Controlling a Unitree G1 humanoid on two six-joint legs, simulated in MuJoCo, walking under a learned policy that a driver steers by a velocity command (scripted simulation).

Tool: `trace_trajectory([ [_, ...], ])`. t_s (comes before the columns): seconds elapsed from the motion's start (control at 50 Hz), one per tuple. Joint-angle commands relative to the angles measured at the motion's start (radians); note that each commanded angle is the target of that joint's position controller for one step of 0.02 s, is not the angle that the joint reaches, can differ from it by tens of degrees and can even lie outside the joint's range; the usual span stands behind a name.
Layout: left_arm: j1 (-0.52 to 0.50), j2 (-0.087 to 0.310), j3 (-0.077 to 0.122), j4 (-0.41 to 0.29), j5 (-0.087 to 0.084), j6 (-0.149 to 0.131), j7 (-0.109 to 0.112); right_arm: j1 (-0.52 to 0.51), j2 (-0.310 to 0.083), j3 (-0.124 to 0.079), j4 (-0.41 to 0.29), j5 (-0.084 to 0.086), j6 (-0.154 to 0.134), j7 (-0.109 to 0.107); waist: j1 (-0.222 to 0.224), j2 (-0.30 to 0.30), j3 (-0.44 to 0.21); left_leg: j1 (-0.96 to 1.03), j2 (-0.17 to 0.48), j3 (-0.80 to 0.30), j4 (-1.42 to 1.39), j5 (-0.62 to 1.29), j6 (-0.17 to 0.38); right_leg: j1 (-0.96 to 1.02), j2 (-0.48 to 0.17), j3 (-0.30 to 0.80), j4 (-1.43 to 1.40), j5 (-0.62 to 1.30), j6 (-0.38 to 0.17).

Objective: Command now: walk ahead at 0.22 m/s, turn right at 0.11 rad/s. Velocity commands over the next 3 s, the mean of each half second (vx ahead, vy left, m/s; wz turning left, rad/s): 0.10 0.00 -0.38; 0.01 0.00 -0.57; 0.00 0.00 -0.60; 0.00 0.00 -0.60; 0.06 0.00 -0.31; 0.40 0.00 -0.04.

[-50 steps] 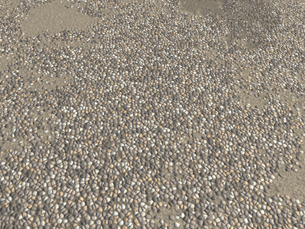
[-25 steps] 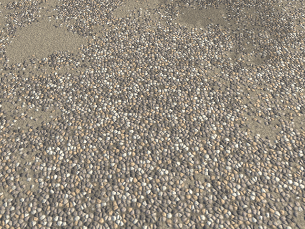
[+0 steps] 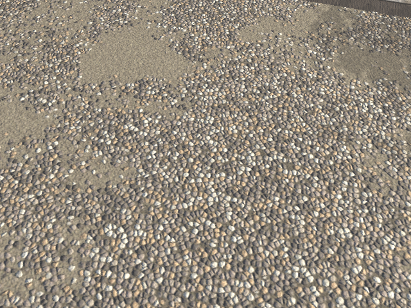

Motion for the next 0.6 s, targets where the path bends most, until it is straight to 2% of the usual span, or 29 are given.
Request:
trace_trajectory([
  [0.02,0.107,0.121,0.02,-0.027,-0.043,-0.028,-0.013,0.363,-0.233,-0.053,0.028,-0.003,0.009,-0.017,-0.133,0.134,-0.55,0.829,0.419,-0.428,-0.062,1.001,0.292,-0.442,0.058,0.292,0.616,-0.216,0.01],
  [0.04,-0.004,0.127,0.025,-0.059,-0.055,-0.019,-0.005,0.253,-0.193,-0.044,0.013,0.015,0.007,-0.018,-0.109,0.099,-0.372,0.685,0.363,-0.317,-0.111,0.759,0.231,-0.534,0.005,0.231,0.577,-0.163,0.006],
  [0.06,-0.053,0.104,0.026,-0.061,-0.039,-0.002,0.009,0.17,-0.143,-0.03,0.007,0.02,0.002,-0.02,-0.079,0.031,-0.247,0.519,0.309,-0.243,-0.172,0.581,0.175,-0.537,-0.034,0.206,0.511,-0.087,0.011],
  [0.08,-0.042,0.093,0.032,-0.05,-0.026,0.024,0.022,0.113,-0.101,-0.018,0.006,0.018,-0.002,-0.024,-0.042,0.037,-0.184,0.375,0.276,-0.175,-0.223,0.481,0.141,-0.469,-0.057,0.193,0.468,-0.033,0.017],
  [0.1,-0.008,0.075,0.032,-0.044,-0.019,0.047,0.026,0.079,-0.102,-0.019,0.007,0.003,-0.001,-0.024,-0.013,0.062,-0.159,0.263,0.259,-0.124,-0.263,0.424,0.128,-0.388,-0.055,0.178,0.454,0.018,0.023],
  [0.12,0.01,0.063,0.034,-0.048,-0.014,0.06,0.03,0.063,-0.114,-0.022,0.006,-0.011,-0.002,-0.027,0.002,0.07,-0.149,0.209,0.258,-0.095,-0.29,0.394,0.135,-0.355,-0.047,0.163,0.446,0.051,0.025],
  [0.16,0.006,0.069,0.042,-0.072,-0.011,0.075,0.04,0.05,-0.138,-0.028,0.01,-0.018,-0.002,-0.04,0.016,0.08,-0.136,0.185,0.27,-0.057,-0.325,0.34,0.152,-0.374,-0.048,0.157,0.4,0.095,0.026],
  [0.2,-0.039,0.081,0.046,-0.105,-0.005,0.084,0.04,0.05,-0.152,-0.033,0.016,-0.011,0.005,-0.058,0.006,0.083,-0.136,0.22,0.285,-0.035,-0.346,0.243,0.151,-0.416,-0.065,0.161,0.327,0.16,0.025],
  [0.28,-0.124,0.089,0.048,-0.161,-0.003,0.094,0.023,0.032,-0.174,-0.04,0.023,0.001,0.03,-0.085,-0.016,0.096,-0.123,0.256,0.296,0.013,-0.368,0.068,0.13,-0.406,-0.067,0.128,0.176,0.229,0.017],
  [0.38,-0.173,0.104,0.055,-0.218,-0.005,0.104,-0.005,0.038,-0.206,-0.052,0.033,0.024,0.061,-0.086,-0.027,0.104,-0.115,0.353,0.337,0.029,-0.285,0.083,0.091,-0.37,-0.036,0.075,0.018,0.163,-0.017],
  [0.42,-0.13,0.098,0.057,-0.218,-0.002,0.103,-0.017,0.014,-0.212,-0.054,0.032,0.042,0.073,-0.086,0.008,0.098,-0.123,0.359,0.324,0.056,-0.196,0.098,0.04,-0.279,-0.003,0.033,-0.144,0.247,-0.05],
  [0.44,-0.1,0.114,0.065,-0.21,0.005,0.1,-0.017,0.053,-0.193,-0.053,0.05,0.048,0.079,-0.084,0.014,0.063,-0.129,0.34,0.287,0.081,-0.114,0.045,-0.011,-0.205,0.021,0.041,-0.242,0.34,-0.081],
  [0.46,-0.071,0.19,0.088,-0.21,0.009,0.094,-0.007,0.101,-0.156,-0.047,0.061,0.032,0.084,-0.078,0.0,-0.101,-0.12,0.239,0.195,0.158,0.094,-0.087,-0.091,-0.11,-0.057,0.199,-0.351,0.608,-0.135],
  [0.48,-0.049,0.308,0.108,-0.23,0.013,0.092,0.011,0.059,-0.103,-0.032,0.011,-0.012,0.08,-0.068,-0.033,-0.385,-0.109,-0.102,0.037,0.183,0.412,-0.569,-0.186,0.061,-0.284,0.54,-0.338,1.036,-0.282],
  [0.5,-0.012,0.29,0.097,-0.24,0.044,0.067,-0.003,-0.036,-0.122,-0.035,-0.026,-0.001,0.073,-0.068,0.029,-0.277,-0.202,-0.182,-0.025,-0.016,0.589,-0.625,-0.183,0.049,-0.338,0.643,-0.374,0.947,-0.405],
  [0.52,-0.048,0.275,0.093,-0.249,0.043,0.044,-0.011,-0.065,-0.149,-0.044,-0.03,0.026,0.073,-0.068,0.014,-0.179,-0.191,-0.219,-0.009,-0.072,0.646,-0.546,-0.162,0.049,-0.291,0.566,-0.389,0.87,-0.373],
  [0.54,-0.113,0.259,0.091,-0.264,0.022,0.033,-0.004,-0.047,-0.156,-0.048,-0.017,0.035,0.072,-0.074,-0.018,-0.137,-0.171,-0.241,0.007,-0.096,0.633,-0.444,-0.148,0.037,-0.243,0.498,-0.383,0.8,-0.313],
  [0.56,-0.162,0.216,0.079,-0.28,0.002,0.035,0.004,-0.033,-0.173,-0.055,0.004,0.026,0.074,-0.082,-0.033,-0.106,-0.166,-0.233,0.024,-0.109,0.609,-0.385,-0.146,0.017,-0.217,0.459,-0.38,0.754,-0.269],
  [0.58,-0.19,0.198,0.072,-0.289,-0.005,0.04,0.012,-0.027,-0.184,-0.06,0.005,0.019,0.074,-0.086,-0.048,-0.114,-0.164,-0.195,0.024,-0.115,0.592,-0.34,-0.147,-0.024,-0.2,0.437,-0.384,0.739,-0.255],
  [0.6,-0.185,0.19,0.067,-0.294,0.0,0.044,0.018,-0.022,-0.178,-0.061,0.006,0.017,0.073,-0.086,-0.052,-0.121,-0.177,-0.166,0.01,-0.112,0.593,-0.303,-0.149,-0.038,-0.185,0.429,-0.388,0.745,-0.254],
])
Next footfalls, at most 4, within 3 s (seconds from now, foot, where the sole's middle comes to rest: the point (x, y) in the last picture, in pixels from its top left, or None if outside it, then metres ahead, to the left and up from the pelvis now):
0.46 right None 0.12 -0.14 -0.76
0.96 left None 0.23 0.05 -0.76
1.40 right None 0.05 -0.16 -0.76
1.88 left None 0.24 -0.05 -0.76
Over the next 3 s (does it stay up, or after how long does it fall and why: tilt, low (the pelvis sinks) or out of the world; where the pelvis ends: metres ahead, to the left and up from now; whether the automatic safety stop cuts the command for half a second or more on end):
stays up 0.18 -0.24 0.03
